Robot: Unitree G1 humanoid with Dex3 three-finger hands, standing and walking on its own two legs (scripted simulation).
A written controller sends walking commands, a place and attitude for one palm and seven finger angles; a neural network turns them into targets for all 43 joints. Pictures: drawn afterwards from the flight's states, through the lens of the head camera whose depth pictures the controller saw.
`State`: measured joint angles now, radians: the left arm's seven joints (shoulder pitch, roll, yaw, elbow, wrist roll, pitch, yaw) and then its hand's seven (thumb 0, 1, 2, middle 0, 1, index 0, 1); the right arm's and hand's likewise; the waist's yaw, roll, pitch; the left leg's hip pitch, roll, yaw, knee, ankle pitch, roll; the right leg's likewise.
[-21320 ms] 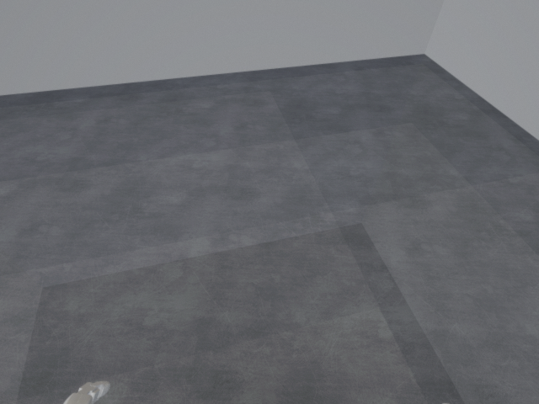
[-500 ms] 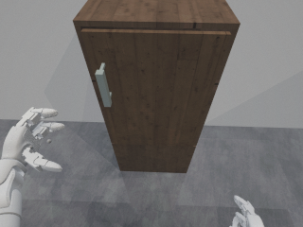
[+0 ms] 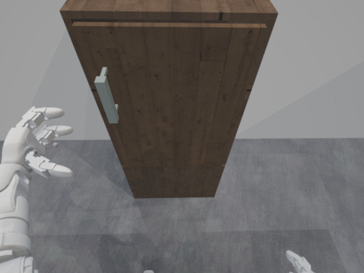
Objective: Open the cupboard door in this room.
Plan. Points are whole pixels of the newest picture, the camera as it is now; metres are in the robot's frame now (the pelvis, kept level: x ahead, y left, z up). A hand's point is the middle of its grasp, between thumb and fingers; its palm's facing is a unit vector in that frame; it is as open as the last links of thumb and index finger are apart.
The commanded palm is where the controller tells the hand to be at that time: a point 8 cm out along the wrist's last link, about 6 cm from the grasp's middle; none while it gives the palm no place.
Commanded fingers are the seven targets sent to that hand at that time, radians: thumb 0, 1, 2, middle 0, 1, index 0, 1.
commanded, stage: move the hooked fingers beside the handle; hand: left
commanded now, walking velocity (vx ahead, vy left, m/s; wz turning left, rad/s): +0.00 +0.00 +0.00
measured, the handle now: (109, 96) +0.52 +0.20 +0.07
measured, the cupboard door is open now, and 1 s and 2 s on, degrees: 0 0 0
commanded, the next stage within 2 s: slide the fingers in behind the handle in 1.92 s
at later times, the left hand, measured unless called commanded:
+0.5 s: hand (66, 126) +0.41 +0.27 +0.09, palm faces +0.03 -1.00 +0.01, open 14.0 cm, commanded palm +0.38 +0.32 +0.09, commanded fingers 0.00 -0.50 0.30 -0.30 -1.20 -0.30 -1.20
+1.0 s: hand (77, 111) +0.46 +0.26 +0.09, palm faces +0.04 -1.00 -0.02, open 14.0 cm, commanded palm +0.43 +0.31 +0.08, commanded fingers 0.00 -0.50 0.30 -0.30 -1.20 -0.30 -1.20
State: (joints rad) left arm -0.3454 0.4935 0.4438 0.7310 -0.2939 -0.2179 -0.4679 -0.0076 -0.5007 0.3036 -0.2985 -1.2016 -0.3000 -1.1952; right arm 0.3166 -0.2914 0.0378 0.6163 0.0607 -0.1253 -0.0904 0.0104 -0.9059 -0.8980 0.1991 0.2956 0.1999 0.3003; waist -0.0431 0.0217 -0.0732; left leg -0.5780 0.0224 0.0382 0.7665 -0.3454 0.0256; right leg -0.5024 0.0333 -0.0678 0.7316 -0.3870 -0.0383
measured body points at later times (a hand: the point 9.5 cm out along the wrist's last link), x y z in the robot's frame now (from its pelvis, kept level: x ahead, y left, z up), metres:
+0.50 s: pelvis +0.01 +0.03 +0.00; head +0.07 +0.04 +0.44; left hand +0.40 +0.33 +0.09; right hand +0.10 -0.24 -0.11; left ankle +0.02 +0.10 -0.71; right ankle -0.01 -0.09 -0.71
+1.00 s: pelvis -0.01 +0.02 -0.01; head +0.08 +0.04 +0.43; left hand +0.45 +0.32 +0.09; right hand +0.02 -0.26 -0.12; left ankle +0.02 +0.10 -0.71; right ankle -0.01 -0.09 -0.71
